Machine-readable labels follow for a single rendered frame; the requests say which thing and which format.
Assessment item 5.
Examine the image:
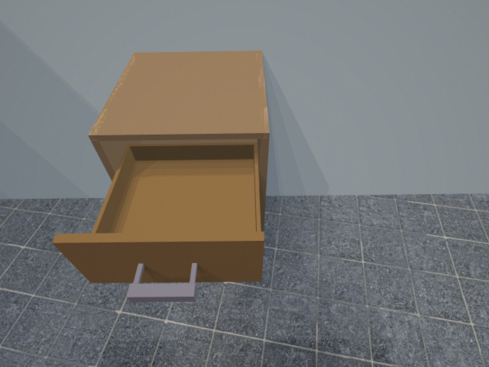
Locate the cabinet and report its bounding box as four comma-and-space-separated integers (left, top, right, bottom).
88, 50, 270, 232

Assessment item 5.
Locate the drawer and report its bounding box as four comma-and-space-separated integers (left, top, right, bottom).
52, 142, 264, 283

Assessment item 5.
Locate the handle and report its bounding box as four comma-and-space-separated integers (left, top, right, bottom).
127, 263, 198, 302

